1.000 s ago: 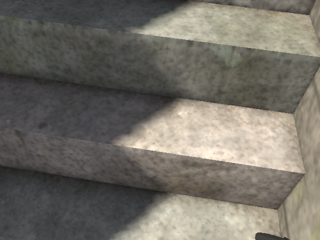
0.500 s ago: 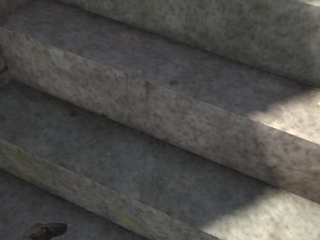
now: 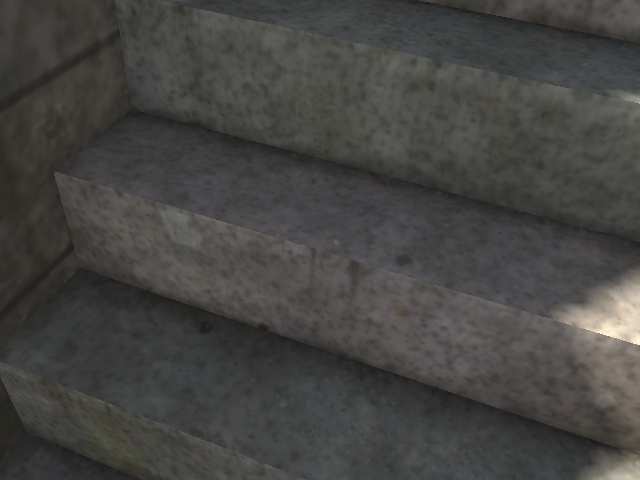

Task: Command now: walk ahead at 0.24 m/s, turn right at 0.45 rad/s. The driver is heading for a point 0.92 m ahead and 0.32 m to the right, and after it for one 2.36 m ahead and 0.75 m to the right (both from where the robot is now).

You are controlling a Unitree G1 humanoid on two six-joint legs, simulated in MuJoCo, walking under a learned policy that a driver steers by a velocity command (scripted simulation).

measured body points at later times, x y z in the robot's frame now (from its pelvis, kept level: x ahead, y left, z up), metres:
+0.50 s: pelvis +0.05 +0.14 -0.04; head +0.02 +0.16 +0.41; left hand +0.30 +0.28 -0.10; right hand +0.00 -0.11 -0.17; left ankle +0.07 +0.25 -0.75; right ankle -0.02 +0.01 -0.42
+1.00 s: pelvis +0.18 +0.03 +0.12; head +0.18 +0.05 +0.57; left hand +0.47 +0.12 +0.03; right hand +0.06 -0.20 -0.02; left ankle +0.14 +0.23 -0.38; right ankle +0.21 -0.05 -0.53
